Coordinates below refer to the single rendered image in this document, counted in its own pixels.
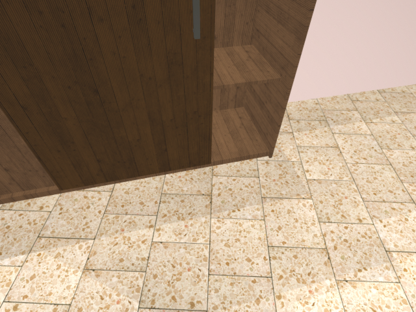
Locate wardrobe door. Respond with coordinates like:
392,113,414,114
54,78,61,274
0,108,56,195
0,0,215,190

